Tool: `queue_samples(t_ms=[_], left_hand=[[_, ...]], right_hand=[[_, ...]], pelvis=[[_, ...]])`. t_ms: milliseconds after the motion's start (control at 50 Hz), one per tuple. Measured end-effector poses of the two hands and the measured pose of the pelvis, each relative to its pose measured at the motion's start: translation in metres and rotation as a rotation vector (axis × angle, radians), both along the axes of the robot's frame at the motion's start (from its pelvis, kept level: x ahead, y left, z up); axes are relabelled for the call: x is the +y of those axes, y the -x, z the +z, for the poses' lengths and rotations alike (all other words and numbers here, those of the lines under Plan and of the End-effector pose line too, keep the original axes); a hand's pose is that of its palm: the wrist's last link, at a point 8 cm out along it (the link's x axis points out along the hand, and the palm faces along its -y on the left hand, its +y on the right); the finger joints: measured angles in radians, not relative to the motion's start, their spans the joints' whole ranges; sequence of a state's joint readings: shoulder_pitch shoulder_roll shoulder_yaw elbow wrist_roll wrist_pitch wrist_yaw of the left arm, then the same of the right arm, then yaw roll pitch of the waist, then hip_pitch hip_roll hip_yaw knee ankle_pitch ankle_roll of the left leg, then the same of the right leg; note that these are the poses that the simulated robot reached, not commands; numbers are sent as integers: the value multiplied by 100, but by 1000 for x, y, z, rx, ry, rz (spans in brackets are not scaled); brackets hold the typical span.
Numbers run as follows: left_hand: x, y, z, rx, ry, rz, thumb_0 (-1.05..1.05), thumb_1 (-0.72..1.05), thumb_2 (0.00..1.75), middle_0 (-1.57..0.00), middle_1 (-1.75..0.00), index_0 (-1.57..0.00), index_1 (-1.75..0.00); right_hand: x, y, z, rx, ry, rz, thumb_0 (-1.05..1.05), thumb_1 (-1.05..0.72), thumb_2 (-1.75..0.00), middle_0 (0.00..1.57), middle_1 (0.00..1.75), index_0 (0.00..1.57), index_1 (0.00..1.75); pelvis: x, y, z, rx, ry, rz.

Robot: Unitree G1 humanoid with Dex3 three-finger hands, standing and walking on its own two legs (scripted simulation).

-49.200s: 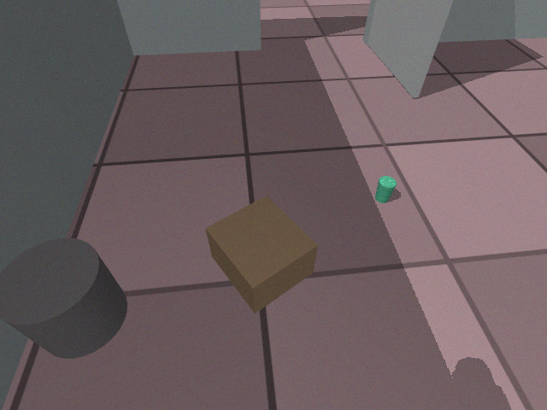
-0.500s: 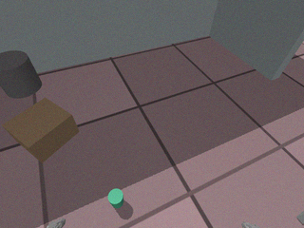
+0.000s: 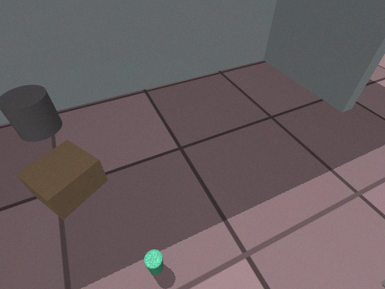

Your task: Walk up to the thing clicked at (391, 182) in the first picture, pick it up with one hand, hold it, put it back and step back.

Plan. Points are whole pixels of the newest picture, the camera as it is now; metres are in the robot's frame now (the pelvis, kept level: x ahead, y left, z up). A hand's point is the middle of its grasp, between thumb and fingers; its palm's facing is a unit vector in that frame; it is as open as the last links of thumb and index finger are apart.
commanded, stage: stand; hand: left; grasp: from above
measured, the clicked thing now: (154, 263) +0.42 +0.20 -0.72
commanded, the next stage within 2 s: step back in 1.74 s
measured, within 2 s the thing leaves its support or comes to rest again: neither
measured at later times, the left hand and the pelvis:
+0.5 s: hand out of the picture +0.05 +0.22 -0.16, palm faces +0.00 -0.95 -0.32, open 7.4 cm; pelvis +0.00 -0.02 +0.00, yaw -1 degrees
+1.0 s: hand out of the picture +0.08 +0.19 -0.16, palm faces -0.01 -0.96 -0.27, open 7.4 cm; pelvis +0.02 -0.02 +0.01, yaw -1 degrees
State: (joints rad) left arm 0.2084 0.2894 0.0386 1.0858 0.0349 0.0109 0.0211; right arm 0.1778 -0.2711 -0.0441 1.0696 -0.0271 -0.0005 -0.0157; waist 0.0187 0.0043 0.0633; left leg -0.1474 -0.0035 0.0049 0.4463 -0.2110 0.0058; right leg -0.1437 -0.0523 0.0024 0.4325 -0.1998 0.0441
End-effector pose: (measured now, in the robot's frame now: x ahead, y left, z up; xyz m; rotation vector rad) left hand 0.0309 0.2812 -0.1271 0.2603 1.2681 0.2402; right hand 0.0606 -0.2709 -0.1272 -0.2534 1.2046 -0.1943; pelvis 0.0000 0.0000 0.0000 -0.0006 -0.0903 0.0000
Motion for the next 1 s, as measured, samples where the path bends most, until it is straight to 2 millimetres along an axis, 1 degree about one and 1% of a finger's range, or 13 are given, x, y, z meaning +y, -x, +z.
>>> queue_samples(t_ms=[100, 240, 360, 460, 600, 740, 860, 1000], left_hand=[[-1, 5, 3, 14, -9, 1, 0, 91, 89, -21, -30, -20, -30], [-6, 5, 3, 22, -8, -8, 0, 91, 89, -21, -30, -20, -30], [-10, -2, 3, 26, -1, -16, 0, 91, 89, -21, -30, -20, -30], [-13, -12, 4, 19, 3, -22, 0, 91, 89, -21, -30, -20, -30], [-16, -28, 6, 7, 4, -34, 0, 91, 89, -21, -30, -20, -30], [-24, -39, 5, 4, 17, -41, 0, 91, 89, -21, -30, -20, -30], [-32, -44, 3, 14, 36, -42, 0, 91, 89, -21, -30, -20, -30], [-42, -43, -2, 30, 57, -40, 0, 91, 89, -21, -30, -20, -30]], right_hand=[[-8, 4, 1, 7, 3, -8, 1, -91, -90, 21, 30, 20, 30], [-20, 11, 2, 32, 12, -16, 1, -91, -90, 20, 30, 20, 30], [-27, 16, 3, 56, 21, -22, 1, -91, -90, 20, 30, 20, 30], [-30, 16, 4, 64, 23, -25, 1, -91, -90, 20, 30, 20, 30], [-29, 9, 3, 62, 14, -26, 1, -91, -90, 20, 30, 20, 30], [-22, 2, 0, 67, -9, -26, 1, -91, -90, 20, 30, 20, 30], [-16, -1, -2, 78, -23, -29, 1, -91, -90, 20, 30, 20, 30], [-10, -1, -4, 88, -35, -41, 1, -91, -90, 20, 30, 20, 30]], pelvis=[[-4, 2, 2, -5, -1, 0], [-10, 3, 3, -1, 0, -2], [-13, 1, 3, 5, 1, -5], [-15, -2, 4, 9, 0, -8], [-16, -8, 5, 16, -2, -13], [-18, -15, 6, 23, -2, -17], [-19, -21, 6, 30, -2, -20], [-19, -25, 6, 31, -2, -24]])
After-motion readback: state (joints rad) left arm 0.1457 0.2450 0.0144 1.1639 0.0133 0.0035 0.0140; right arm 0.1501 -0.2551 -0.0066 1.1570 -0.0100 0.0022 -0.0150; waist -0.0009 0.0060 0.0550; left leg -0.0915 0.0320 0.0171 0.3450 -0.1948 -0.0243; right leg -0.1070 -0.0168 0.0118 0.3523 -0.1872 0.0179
